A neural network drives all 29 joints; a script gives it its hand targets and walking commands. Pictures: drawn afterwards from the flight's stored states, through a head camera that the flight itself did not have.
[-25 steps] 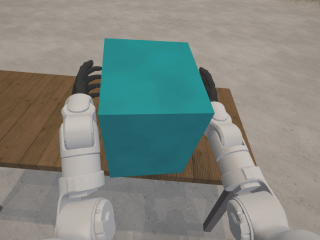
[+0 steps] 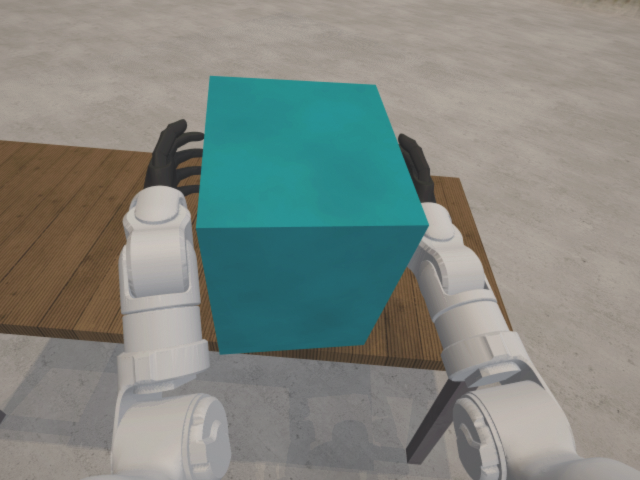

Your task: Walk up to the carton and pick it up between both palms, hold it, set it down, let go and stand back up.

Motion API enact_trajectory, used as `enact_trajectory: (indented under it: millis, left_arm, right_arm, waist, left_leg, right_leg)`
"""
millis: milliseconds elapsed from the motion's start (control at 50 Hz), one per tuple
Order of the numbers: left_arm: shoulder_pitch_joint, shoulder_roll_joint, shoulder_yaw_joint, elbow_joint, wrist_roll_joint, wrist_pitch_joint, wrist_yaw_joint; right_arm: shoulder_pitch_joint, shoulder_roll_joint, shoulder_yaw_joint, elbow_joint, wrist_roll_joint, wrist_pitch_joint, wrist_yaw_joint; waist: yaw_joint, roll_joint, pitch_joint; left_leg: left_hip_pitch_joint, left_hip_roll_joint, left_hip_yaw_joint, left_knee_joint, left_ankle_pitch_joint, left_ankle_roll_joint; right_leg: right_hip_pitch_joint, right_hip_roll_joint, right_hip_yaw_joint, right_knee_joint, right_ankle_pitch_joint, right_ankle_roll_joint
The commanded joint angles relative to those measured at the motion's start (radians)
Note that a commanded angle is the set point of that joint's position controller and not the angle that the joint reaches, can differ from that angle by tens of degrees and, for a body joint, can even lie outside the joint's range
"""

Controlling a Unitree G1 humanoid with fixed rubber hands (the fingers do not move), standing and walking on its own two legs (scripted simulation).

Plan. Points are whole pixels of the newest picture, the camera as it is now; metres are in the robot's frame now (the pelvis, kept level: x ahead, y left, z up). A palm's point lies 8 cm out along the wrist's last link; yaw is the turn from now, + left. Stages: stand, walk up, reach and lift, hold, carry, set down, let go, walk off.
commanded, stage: hold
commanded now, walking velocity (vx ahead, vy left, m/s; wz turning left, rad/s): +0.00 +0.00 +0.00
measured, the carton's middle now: (294, 224) +0.37 +0.01 +0.15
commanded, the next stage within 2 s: none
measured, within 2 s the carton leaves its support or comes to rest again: neither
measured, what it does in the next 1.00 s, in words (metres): stands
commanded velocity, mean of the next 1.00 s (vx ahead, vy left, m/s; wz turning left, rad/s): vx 0.00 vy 0.00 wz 0.00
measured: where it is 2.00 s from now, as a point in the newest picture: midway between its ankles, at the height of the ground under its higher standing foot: outside the picture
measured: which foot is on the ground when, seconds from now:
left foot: down 0.00-1.00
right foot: down 0.00-1.00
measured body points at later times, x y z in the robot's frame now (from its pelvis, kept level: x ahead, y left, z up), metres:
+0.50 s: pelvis +0.00 +0.00 +0.00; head -0.04 +0.03 +0.45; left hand +0.38 +0.15 +0.21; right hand +0.37 -0.14 +0.19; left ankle +0.02 +0.11 -0.75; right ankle +0.02 -0.11 -0.75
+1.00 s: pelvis +0.00 +0.00 +0.00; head -0.04 +0.03 +0.44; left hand +0.38 +0.16 +0.21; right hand +0.38 -0.13 +0.20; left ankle +0.02 +0.11 -0.75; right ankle +0.02 -0.11 -0.75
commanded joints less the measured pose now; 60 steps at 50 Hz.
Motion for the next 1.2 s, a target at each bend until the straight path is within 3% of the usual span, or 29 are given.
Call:
enact_trajectory:
  millis: [0, 640, 660, 680, 900, 1180]
  left_arm:
    - [-0.531, -0.47, -0.434, -0.051, -0.149, -0.043, -0.14]
    - [-0.531, -0.471, -0.435, -0.053, -0.149, -0.044, -0.139]
    - [-0.543, -0.463, -0.409, -0.06, -0.144, -0.033, -0.13]
    - [-0.544, -0.468, -0.419, -0.054, -0.146, -0.025, -0.126]
    - [-0.561, -0.471, -0.428, -0.047, -0.151, -0.008, -0.135]
    - [-0.574, -0.477, -0.436, -0.06, -0.162, -0.019, -0.127]
  right_arm:
    - [-0.76, 0.507, 0.346, -0.297, 0.055, -0.074, 0.077]
    - [-0.76, 0.505, 0.349, -0.298, 0.057, -0.074, 0.077]
    - [-0.811, 0.516, 0.368, -0.311, 0.07, -0.065, 0.074]
    - [-0.797, 0.52, 0.365, -0.304, 0.071, -0.058, 0.07]
    - [-0.781, 0.513, 0.321, -0.27, 0.068, -0.02, 0.07]
    - [-0.805, 0.519, 0.344, -0.289, 0.083, -0.019, 0.072]
  waist:
    - [-0.009, 0.072, -0.377]
    - [-0.01, 0.07, -0.377]
    - [0.031, 0.058, -0.403]
    - [0.013, 0.059, -0.384]
    - [-0.018, 0.082, -0.347]
    - [-0.003, 0.079, -0.383]
  left_leg:
    - [0.068, -0.046, 0.03, -0.015, 0.219, -0.007]
    - [0.075, -0.045, 0.028, -0.011, 0.225, -0.007]
    - [0.059, -0.044, 0.026, 0.01, 0.232, 0.006]
    - [0.049, -0.043, 0.028, 0.005, 0.215, 0.005]
    - [0.013, -0.045, 0.028, -0.013, 0.166, -0.009]
    - [0.029, -0.044, 0.02, 0.002, 0.209, -0.013]
  right_leg:
    - [0.069, 0.048, -0.015, -0.014, 0.123, 0.046]
    - [0.065, 0.048, -0.016, -0.013, 0.124, 0.047]
    - [0.097, 0.051, -0.006, -0.001, 0.132, 0.033]
    - [0.09, 0.05, -0.004, 0.0, 0.127, 0.036]
    - [0.092, 0.048, -0.005, 0.006, 0.104, 0.043]
    - [0.087, 0.056, -0.006, 0.01, 0.12, 0.038]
